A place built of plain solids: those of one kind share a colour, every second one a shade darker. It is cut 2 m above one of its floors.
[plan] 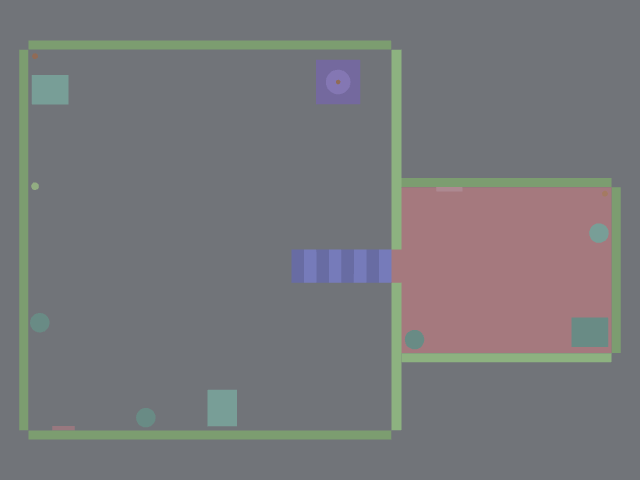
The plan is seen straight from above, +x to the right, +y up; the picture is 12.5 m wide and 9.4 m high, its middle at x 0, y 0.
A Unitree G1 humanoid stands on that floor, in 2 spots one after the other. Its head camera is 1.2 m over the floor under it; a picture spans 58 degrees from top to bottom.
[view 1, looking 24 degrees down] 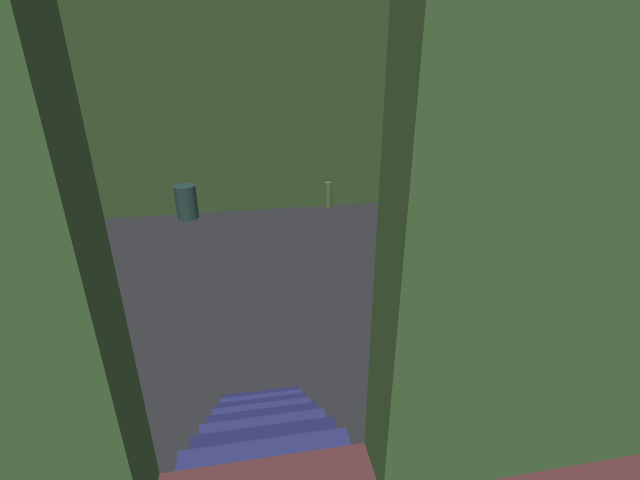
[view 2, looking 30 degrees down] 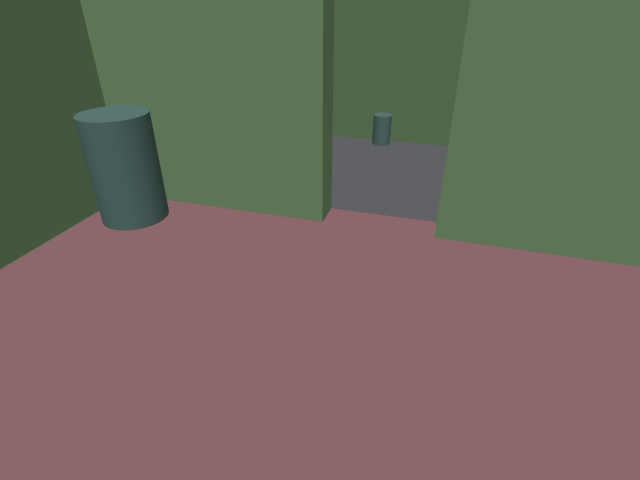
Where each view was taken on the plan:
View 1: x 2.40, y -0.51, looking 170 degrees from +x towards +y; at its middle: ground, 7.17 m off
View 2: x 3.79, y -0.18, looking -163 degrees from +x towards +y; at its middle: floor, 2.40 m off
